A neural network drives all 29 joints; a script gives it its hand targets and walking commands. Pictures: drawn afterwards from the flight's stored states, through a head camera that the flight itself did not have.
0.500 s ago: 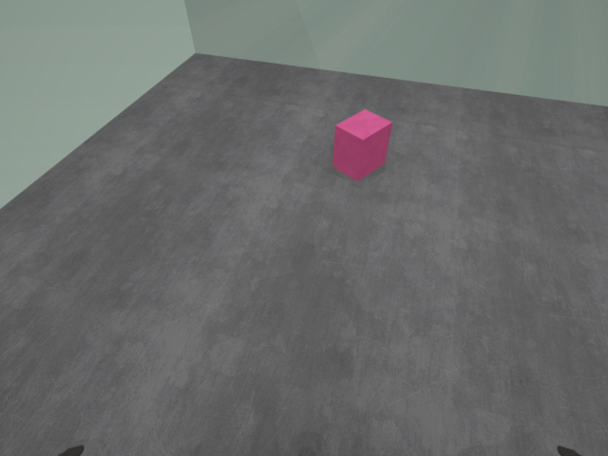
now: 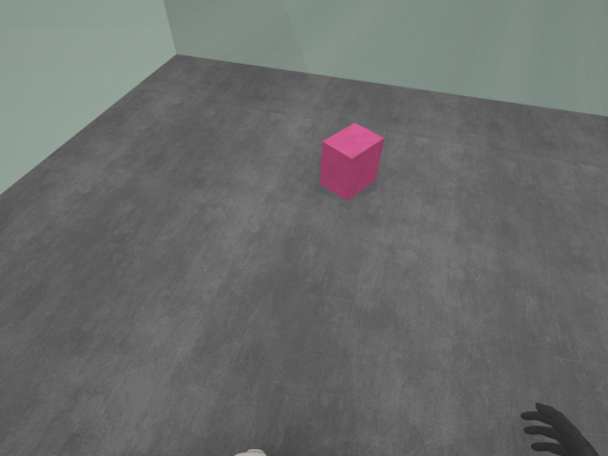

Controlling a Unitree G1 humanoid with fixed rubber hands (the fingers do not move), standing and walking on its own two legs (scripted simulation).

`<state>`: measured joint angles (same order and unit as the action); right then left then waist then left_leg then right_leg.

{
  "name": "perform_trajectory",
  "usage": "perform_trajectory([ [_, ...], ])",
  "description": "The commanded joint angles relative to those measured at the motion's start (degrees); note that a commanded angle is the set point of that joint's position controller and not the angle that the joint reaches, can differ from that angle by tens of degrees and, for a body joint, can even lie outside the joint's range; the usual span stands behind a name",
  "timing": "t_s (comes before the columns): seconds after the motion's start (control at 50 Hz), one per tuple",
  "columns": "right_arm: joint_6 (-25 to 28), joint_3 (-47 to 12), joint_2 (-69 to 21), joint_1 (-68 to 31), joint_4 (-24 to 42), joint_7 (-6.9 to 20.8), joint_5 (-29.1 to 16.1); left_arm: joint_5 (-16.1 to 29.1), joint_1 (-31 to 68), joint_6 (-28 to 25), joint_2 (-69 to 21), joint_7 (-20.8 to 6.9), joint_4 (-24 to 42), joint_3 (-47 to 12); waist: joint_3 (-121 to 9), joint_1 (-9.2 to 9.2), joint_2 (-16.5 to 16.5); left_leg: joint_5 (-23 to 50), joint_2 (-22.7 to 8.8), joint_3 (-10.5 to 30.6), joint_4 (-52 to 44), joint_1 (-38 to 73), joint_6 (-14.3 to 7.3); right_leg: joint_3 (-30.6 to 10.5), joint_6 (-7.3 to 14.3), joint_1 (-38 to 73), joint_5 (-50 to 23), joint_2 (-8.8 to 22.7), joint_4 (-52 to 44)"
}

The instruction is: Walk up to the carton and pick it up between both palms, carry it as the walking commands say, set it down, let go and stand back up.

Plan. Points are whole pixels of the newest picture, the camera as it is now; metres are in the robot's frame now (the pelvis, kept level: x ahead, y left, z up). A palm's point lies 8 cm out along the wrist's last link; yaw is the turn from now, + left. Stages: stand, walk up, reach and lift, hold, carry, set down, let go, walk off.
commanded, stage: walk up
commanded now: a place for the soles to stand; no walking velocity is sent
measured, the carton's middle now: (350, 161) +1.53 -0.09 -0.64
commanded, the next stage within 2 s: none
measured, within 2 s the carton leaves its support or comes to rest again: neither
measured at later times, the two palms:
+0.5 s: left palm (181, 249) +0.46 +0.28 -0.05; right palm (586, 437) +0.22 -0.36 -0.10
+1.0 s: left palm (175, 227) +0.55 +0.33 -0.10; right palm (516, 230) +0.56 -0.34 -0.04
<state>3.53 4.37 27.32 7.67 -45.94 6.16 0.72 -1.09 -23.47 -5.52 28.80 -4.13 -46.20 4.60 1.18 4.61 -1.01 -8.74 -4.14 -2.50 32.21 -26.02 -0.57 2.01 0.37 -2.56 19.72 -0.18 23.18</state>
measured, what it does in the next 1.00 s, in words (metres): walks ahead: left foot, then right foot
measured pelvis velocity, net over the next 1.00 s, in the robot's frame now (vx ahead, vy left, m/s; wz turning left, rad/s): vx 0.46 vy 0.01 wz -0.08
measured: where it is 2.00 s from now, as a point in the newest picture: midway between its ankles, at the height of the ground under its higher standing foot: (336, 291)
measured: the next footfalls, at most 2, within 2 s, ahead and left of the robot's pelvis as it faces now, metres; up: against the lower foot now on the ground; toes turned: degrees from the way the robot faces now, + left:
left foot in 0.04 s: +0.18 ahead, +0.13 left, +0.00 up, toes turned +3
right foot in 0.44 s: +0.37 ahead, -0.14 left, +0.00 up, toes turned -10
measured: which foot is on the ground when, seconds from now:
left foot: up 0.00-0.02, down 0.04-0.46, up 0.48-0.82, down 0.84-1.00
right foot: down 0.00-0.06, up 0.08-0.42, down 0.44-0.86, up 0.88-1.00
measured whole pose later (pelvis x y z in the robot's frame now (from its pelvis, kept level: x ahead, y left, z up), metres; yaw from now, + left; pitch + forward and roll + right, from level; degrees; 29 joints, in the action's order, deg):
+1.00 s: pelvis +0.46 +0.01 +0.00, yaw -5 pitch -1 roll +1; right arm 5.8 4.3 27.6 14.0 -41.3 2.9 0.1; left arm 0.1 -19.4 -4.4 28.0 -3.1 -45.3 3.0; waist 2.5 0.6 3.6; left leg -12.5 -1.5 -5.9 30.0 -16.3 -1.8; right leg -0.3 1.3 -24.7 21.3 3.3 57.9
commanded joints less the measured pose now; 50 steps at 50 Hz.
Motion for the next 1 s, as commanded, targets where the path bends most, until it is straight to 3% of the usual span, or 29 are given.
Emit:
perform_trajectory([
  [0.0,1.64,3.20,10.15,3.95,2.57,-1.27,0.42,0.62,3.94,-0.60,11.97,0.70,4.61,2.00,-0.63,-6.66,2.03,-1.69,3.41,-2.16,-5.23,18.64,-2.10,-6.40,8.38,-11.74,-16.77,10.47,3.85],
  [0.02,2.16,4.36,12.79,12.36,1.03,-2.08,1.48,1.27,2.48,-0.22,9.28,0.96,5.33,0.83,-5.84,-9.95,-4.60,-6.88,0.06,2.58,-7.24,30.58,-4.61,-2.29,6.48,-18.17,-18.24,6.44,20.49],
  [0.04,2.69,5.93,18.71,17.41,2.19,-2.82,1.80,2.26,1.10,-0.50,5.13,1.21,7.82,-0.45,-10.37,-11.40,-15.66,-23.27,-18.00,30.73,-14.68,38.79,-10.38,0.04,2.79,-32.95,-1.48,-0.29,38.30],
  [0.06,2.73,6.06,19.71,14.60,3.42,-2.80,-0.60,1.48,1.99,-0.62,9.84,1.77,6.19,0.93,-9.21,-10.56,-7.36,-26.61,-21.27,38.15,-19.44,33.09,-14.80,-8.36,2.35,-36.32,6.22,-1.80,44.91],
  [0.08,2.71,5.31,16.79,10.10,4.79,-2.84,-1.50,1.64,2.38,-0.66,11.45,1.74,5.23,1.20,-5.10,-8.24,-2.36,-24.87,-19.75,31.11,-18.00,28.09,-14.44,-10.19,2.26,-36.71,2.91,1.37,46.44],
  [0.12,2.72,3.82,12.36,6.98,6.18,-3.18,-1.22,1.41,1.74,-0.76,10.19,1.13,3.91,1.33,-0.30,-5.91,-4.20,-17.30,-14.36,19.32,-18.95,21.34,-12.77,-8.61,1.77,-35.48,-0.12,5.52,41.23],
  [0.16,3.13,3.29,12.19,7.95,6.33,-3.21,-0.56,1.17,2.20,-0.17,8.77,0.02,3.25,1.23,0.50,-5.66,-6.73,-7.71,-11.65,12.38,-19.71,17.58,-12.54,-6.24,0.57,-31.56,-1.35,6.04,34.40],
  [0.22,3.70,3.55,13.38,10.80,6.33,-3.04,-0.01,0.55,8.77,0.40,7.49,-0.89,4.76,1.14,1.82,-6.91,-5.96,-4.89,-12.19,9.23,-20.47,17.84,-13.77,-3.47,-0.29,-31.85,-3.19,6.50,24.88],
  [0.34,3.26,3.18,14.08,10.21,5.83,-2.95,-0.43,0.64,16.16,0.59,5.84,-2.11,5.21,2.08,2.42,-6.56,-6.16,-0.19,-10.14,2.92,-17.94,14.07,-9.97,2.47,1.01,-19.85,-13.15,2.92,10.58],
  [0.38,2.78,2.97,13.82,10.48,5.36,-3.29,-0.43,0.76,14.96,0.69,6.00,-1.73,4.75,2.70,1.64,-5.11,-5.05,0.94,-10.21,1.70,-12.79,12.56,-8.99,3.48,2.16,-13.21,-12.97,1.78,7.60],
  [0.4,2.66,2.46,12.75,11.01,5.31,-3.46,-0.32,0.75,12.19,0.62,7.07,-1.24,3.99,3.37,0.36,-3.36,-2.59,4.22,-9.06,0.31,-6.78,10.02,-7.97,3.13,3.20,-6.50,-11.01,0.83,6.15],
  [0.42,2.63,1.54,10.61,11.94,5.71,-3.50,-0.08,0.59,5.59,0.27,9.28,-0.50,2.47,4.51,-3.41,-0.22,2.83,7.25,-5.93,-2.67,6.79,5.14,-6.56,0.12,5.12,4.61,-6.32,1.48,4.06],
  [0.44,2.90,0.40,6.95,13.89,7.79,-3.48,-0.79,0.29,-1.65,-0.08,14.92,0.45,2.92,6.34,-11.10,3.23,16.24,-3.61,0.08,-5.86,28.61,-7.63,-2.90,-24.00,10.28,16.75,7.98,18.27,-1.18],
  [0.46,2.36,1.22,10.75,15.26,6.50,-4.12,-1.27,0.96,-0.24,-0.17,17.82,1.10,4.63,6.54,-9.68,1.93,12.14,-19.79,4.11,1.96,37.23,-15.09,-2.21,-39.95,14.67,13.14,13.18,25.05,-8.31],
  [0.48,1.86,1.86,13.54,14.51,5.18,-4.45,-1.13,1.76,4.28,0.01,16.54,1.34,5.73,6.28,-6.67,0.22,5.68,-16.84,0.36,7.56,39.78,-14.54,-2.62,-33.48,16.09,8.24,13.52,23.65,-7.38],
  [0.5,1.95,1.87,13.10,14.63,4.66,-4.30,-0.63,1.96,6.75,0.03,14.28,1.47,6.59,5.41,-3.67,-1.16,4.58,-14.55,-1.55,7.50,37.56,-14.38,-2.50,-26.99,15.61,2.79,9.53,21.97,-6.96],
  [0.52,1.97,1.72,12.34,14.64,4.29,-4.01,-0.27,1.86,7.92,-0.04,12.38,1.48,6.92,4.83,-1.10,-2.19,4.98,-12.73,-3.11,7.40,33.29,-13.83,-1.91,-21.40,14.44,-1.33,5.98,19.58,-7.20],
  [0.56,1.72,1.79,11.41,16.38,2.55,-3.01,0.39,1.12,9.14,-0.44,10.79,1.26,7.25,4.11,0.08,-3.55,8.42,-9.86,-3.21,4.91,26.20,-8.98,-0.25,-13.32,13.43,-8.09,-1.89,16.21,-8.00],
  [0.62,1.13,1.97,10.11,12.81,3.22,-1.77,0.79,0.54,7.48,-0.91,11.44,0.75,7.51,4.02,1.13,-3.02,9.49,-7.71,-3.21,1.97,16.94,-6.32,1.31,-9.99,14.32,-11.60,0.94,15.62,-9.54],
  [0.74,1.26,2.12,8.51,5.10,4.62,-0.35,-0.37,0.35,7.75,-0.76,12.76,0.22,7.45,3.66,2.87,-3.30,8.79,2.49,-0.85,-1.45,3.32,4.31,0.35,-6.98,11.23,-16.64,7.53,14.46,-10.44],
  [0.78,1.49,2.37,9.02,5.46,4.37,-0.54,-0.29,0.38,7.69,-0.54,13.04,0.36,6.88,3.16,2.80,-4.42,7.33,0.46,0.45,-2.23,0.61,9.24,-0.76,-6.61,10.47,-17.32,6.54,14.72,-7.54],
  [0.8,1.77,2.66,9.78,7.14,3.85,-0.95,-0.10,0.35,6.90,-0.47,12.13,0.50,6.61,2.41,2.01,-5.60,5.01,-2.18,1.57,-2.30,-1.23,13.85,-1.41,-5.33,9.46,-17.81,2.74,13.69,-2.84],
  [0.82,2.22,3.23,11.31,12.15,2.49,-1.66,0.36,0.60,5.63,-0.34,10.36,0.68,6.51,1.31,-0.99,-8.22,0.61,-6.11,2.79,-2.05,-4.17,22.19,-2.47,-2.09,8.05,-19.20,-5.97,10.92,7.79],
  [0.84,2.65,4.52,14.91,19.92,1.21,-2.71,1.59,1.26,4.38,-0.10,6.79,1.06,7.36,-0.10,-6.05,-11.57,-10.42,-15.99,-7.08,12.46,-9.49,31.31,-5.73,2.98,5.34,-25.53,-7.64,6.60,27.54],
  [0.86,2.87,5.58,20.91,20.57,2.87,-3.33,0.24,1.26,3.39,-0.13,6.13,1.38,8.55,-0.09,-6.11,-11.61,-16.41,-24.48,-20.52,38.48,-19.14,36.34,-13.14,1.32,1.88,-40.89,9.23,-1.30,39.05],
  [0.88,2.73,5.47,18.73,16.22,4.09,-3.42,-1.41,0.94,4.15,0.25,10.74,2.12,6.17,1.06,-5.11,-9.98,-4.80,-22.81,-20.71,34.40,-17.42,30.93,-15.36,-6.94,1.76,-39.73,6.88,1.79,44.10],
  [0.9,2.62,4.51,16.03,13.49,5.16,-3.66,-1.58,1.67,3.27,0.14,10.74,2.02,5.17,0.91,-2.22,-8.16,-3.64,-16.49,-18.29,27.85,-16.40,26.73,-14.75,-8.06,1.69,-38.57,4.33,2.96,43.53],
  [0.94,2.52,3.47,12.54,10.63,6.26,-3.88,-1.04,1.51,1.95,0.19,9.74,1.66,3.96,1.18,0.61,-6.38,-5.81,-8.29,-13.10,15.76,-17.10,20.59,-12.53,-5.85,1.18,-34.83,1.56,6.60,36.46],
  [0.98,2.63,3.22,12.74,10.30,6.61,-3.74,-0.32,1.00,2.03,0.62,8.28,0.69,3.24,1.13,0.65,-6.20,-8.53,-2.80,-10.58,10.36,-16.74,17.08,-12.90,-3.09,0.18,-30.53,0.04,6.22,30.84],
])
